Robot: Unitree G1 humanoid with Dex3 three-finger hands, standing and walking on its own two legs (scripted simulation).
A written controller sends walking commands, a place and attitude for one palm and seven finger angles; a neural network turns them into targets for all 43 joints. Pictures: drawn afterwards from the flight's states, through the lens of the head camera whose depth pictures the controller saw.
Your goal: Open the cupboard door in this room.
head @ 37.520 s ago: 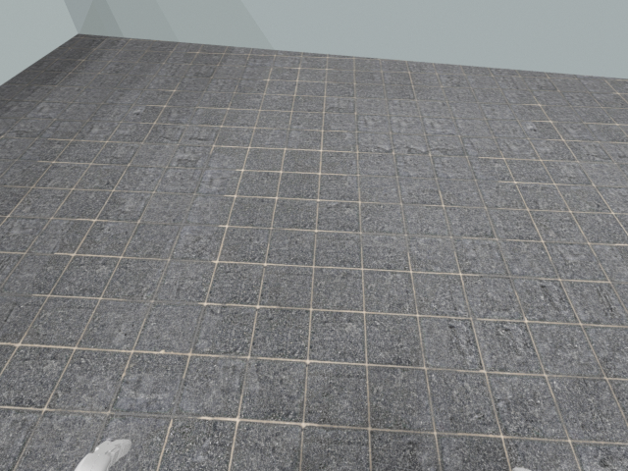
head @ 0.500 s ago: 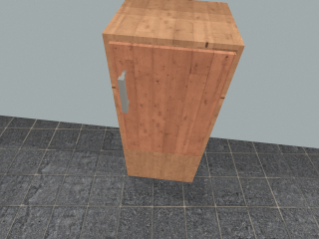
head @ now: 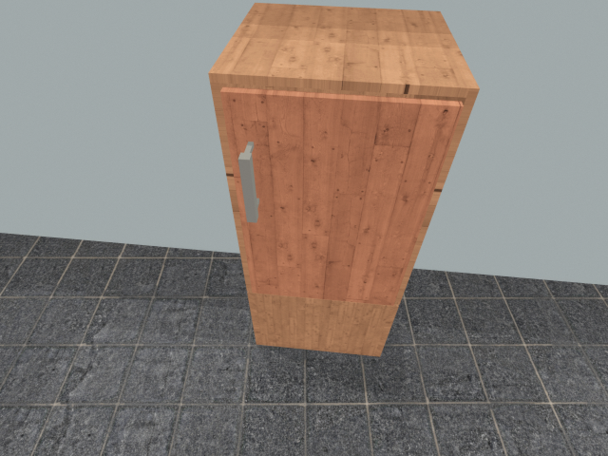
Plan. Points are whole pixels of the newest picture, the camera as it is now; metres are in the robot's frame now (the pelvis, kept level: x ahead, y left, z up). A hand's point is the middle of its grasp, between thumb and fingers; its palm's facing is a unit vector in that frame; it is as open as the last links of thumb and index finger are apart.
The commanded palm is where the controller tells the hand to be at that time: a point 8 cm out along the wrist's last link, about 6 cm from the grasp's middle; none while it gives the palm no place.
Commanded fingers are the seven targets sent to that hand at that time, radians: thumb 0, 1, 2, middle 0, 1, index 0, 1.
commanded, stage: look again from close up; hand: left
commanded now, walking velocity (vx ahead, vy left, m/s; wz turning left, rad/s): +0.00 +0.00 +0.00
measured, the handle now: (251, 183) +0.58 +0.14 +0.02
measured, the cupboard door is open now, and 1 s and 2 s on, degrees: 0 0 0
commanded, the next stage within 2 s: raise the hand with hooked fingers in 0.22 s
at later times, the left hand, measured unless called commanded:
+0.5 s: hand (151, 436) +0.15 +0.20 -0.02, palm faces +0.27 -0.96 -0.09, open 7.6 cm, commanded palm +0.09 +0.25 -0.05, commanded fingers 0.00 0.67 0.80 -0.22 -0.45 -0.22 -0.45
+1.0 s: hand (153, 417) +0.18 +0.21 -0.03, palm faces -0.04 -0.99 -0.11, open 10.2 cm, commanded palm +0.14 +0.27 -0.02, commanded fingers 0.00 0.08 0.55 -0.26 -0.82 -0.26 -0.82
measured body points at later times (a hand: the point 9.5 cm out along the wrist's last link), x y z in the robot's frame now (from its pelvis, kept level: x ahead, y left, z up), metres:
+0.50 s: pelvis -0.03 +0.00 -0.01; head -0.04 +0.00 +0.44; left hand +0.14 +0.25 -0.01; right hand +0.09 -0.24 -0.12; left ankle +0.04 +0.08 -0.73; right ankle +0.00 -0.13 -0.73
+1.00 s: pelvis -0.03 -0.02 -0.09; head +0.03 -0.01 +0.35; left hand +0.17 +0.26 -0.02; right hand +0.19 -0.24 -0.16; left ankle +0.04 +0.08 -0.73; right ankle +0.00 -0.13 -0.73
